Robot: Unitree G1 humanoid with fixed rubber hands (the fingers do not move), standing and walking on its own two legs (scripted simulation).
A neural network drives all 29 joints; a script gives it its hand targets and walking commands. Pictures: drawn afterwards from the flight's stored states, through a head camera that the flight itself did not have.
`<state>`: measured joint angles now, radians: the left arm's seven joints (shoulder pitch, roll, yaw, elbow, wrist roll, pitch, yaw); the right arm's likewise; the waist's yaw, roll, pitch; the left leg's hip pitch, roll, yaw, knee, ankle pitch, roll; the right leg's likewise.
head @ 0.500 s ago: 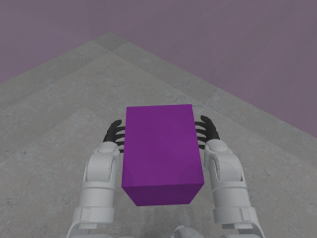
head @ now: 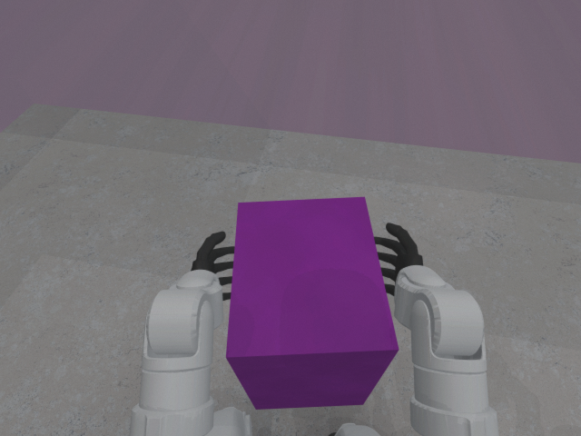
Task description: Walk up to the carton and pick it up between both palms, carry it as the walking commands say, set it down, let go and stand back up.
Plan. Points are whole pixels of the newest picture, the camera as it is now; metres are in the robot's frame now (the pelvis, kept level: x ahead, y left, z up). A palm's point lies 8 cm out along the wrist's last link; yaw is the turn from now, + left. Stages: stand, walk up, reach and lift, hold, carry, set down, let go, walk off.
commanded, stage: carry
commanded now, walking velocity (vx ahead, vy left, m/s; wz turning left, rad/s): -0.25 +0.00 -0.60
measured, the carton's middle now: (305, 312) +0.28 -0.02 -0.01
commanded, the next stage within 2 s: none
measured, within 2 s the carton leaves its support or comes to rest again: neither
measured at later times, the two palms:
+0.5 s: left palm out of the picture +0.10 +0.12 +0.11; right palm out of the picture +0.04 -0.13 +0.14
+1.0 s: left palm out of the picture -0.14 +0.06 +0.08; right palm out of the picture -0.29 -0.16 +0.09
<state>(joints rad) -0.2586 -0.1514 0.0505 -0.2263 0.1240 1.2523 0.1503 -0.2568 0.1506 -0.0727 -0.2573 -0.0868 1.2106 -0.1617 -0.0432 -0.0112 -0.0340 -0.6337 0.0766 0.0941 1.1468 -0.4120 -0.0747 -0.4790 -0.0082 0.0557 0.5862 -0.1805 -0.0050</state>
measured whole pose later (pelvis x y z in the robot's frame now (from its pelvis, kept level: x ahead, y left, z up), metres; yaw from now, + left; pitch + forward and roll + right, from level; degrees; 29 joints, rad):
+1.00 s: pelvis -0.45 +0.12 +0.00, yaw -35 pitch +6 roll +3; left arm -0.24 -0.15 0.07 -0.30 0.14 1.22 0.12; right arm -0.27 0.16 -0.04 -0.29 -0.08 1.19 -0.19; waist -0.03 -0.07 -0.08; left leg -0.42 -0.03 0.06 0.89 -0.52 -0.08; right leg -0.57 0.03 0.12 0.44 0.03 -0.01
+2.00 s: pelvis -0.79 +0.47 +0.00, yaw -70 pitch +4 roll +1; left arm -0.20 -0.14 0.07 -0.26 0.12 1.26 0.15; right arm -0.24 0.15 -0.01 -0.21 -0.08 1.20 -0.17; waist 0.00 -0.10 -0.07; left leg -0.26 -0.01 0.13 0.54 -0.36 0.04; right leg -0.66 0.10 0.10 0.54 -0.19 0.10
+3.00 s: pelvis -0.85 +0.65 +0.00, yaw -77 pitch +4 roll -2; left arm -0.27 -0.15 0.06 -0.19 0.15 1.27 0.15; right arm -0.27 0.15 -0.07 -0.19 -0.12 1.22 -0.14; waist 0.02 -0.04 -0.07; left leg -0.49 0.09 0.18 0.48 -0.07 0.04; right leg -0.33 -0.06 -0.04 0.55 -0.28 0.00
